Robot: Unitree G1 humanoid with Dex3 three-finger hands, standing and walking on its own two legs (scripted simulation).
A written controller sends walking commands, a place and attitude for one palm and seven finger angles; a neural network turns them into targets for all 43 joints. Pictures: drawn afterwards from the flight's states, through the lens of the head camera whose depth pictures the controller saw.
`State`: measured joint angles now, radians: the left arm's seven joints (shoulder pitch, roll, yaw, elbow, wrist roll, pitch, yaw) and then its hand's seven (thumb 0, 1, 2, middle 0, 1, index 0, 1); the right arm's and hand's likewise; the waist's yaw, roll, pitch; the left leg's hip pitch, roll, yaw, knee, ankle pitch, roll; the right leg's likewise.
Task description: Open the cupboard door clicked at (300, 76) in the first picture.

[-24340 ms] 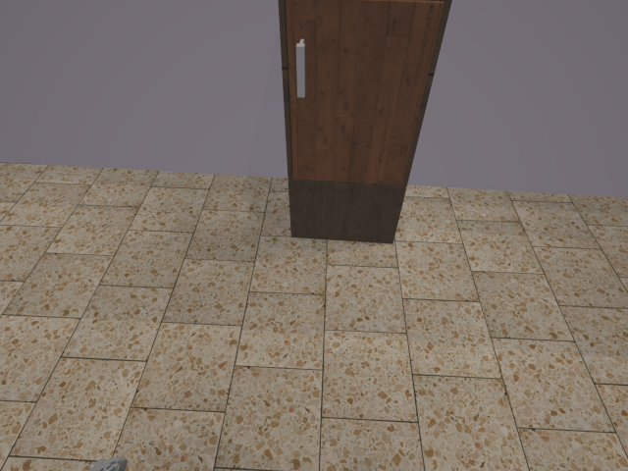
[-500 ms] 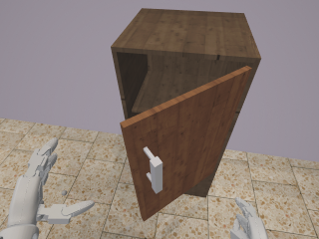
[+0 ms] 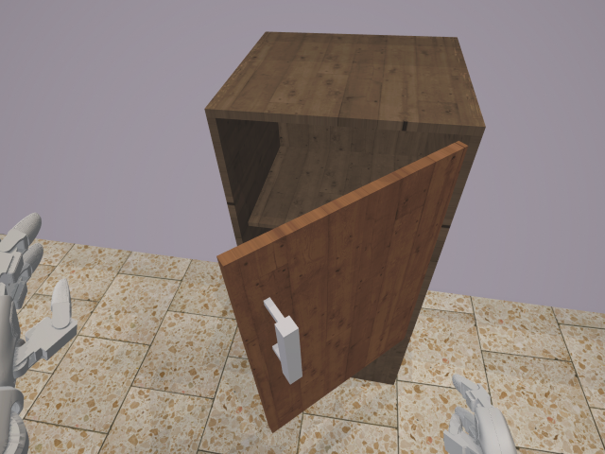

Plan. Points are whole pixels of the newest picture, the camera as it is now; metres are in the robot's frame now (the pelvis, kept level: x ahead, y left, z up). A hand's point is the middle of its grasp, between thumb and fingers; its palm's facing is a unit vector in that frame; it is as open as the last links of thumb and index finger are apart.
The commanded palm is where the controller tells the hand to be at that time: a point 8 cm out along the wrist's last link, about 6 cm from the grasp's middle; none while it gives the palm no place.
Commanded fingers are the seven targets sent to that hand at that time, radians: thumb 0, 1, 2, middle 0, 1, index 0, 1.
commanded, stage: draw the hand back to the body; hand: left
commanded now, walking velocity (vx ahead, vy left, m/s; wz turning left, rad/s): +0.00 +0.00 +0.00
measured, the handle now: (282, 341) +0.27 +0.08 +0.00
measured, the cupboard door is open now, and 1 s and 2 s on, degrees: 44 44 44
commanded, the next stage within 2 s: step back with the hand held close in 0.28 s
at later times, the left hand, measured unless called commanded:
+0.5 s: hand (71, 327) +0.18 +0.26 +0.16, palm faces +0.46 -0.78 -0.43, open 7.4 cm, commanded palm +0.12 +0.29 +0.17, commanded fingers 0.00 0.90 0.90 -0.20 -0.30 -0.20 -0.30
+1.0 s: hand (14, 398) +0.11 +0.28 +0.15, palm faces +0.41 -0.75 -0.52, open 7.4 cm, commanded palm +0.05 +0.31 +0.17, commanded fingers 0.00 0.90 0.90 -0.20 -0.30 -0.20 -0.30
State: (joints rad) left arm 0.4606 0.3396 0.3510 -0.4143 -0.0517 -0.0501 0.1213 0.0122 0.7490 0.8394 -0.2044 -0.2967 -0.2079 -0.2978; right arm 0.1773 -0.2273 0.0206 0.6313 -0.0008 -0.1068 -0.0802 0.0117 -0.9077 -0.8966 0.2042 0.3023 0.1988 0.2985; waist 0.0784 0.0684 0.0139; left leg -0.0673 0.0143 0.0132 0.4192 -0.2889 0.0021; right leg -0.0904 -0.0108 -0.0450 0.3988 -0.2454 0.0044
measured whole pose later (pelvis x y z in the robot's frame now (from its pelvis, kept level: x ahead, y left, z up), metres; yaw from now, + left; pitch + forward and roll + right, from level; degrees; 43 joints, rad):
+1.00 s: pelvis -0.09 +0.01 -0.01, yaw -1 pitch -1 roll +0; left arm 0.55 0.41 0.43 -0.52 0.00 -0.17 0.14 0.02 0.89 0.90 -0.21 -0.30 -0.22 -0.30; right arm 0.19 -0.21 0.00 0.54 0.01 -0.05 -0.09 0.01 -0.91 -0.90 0.20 0.30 0.20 0.30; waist 0.01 0.00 0.05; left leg -0.33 0.00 0.04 0.56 -0.22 0.03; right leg -0.35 -0.03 -0.02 0.52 -0.15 0.02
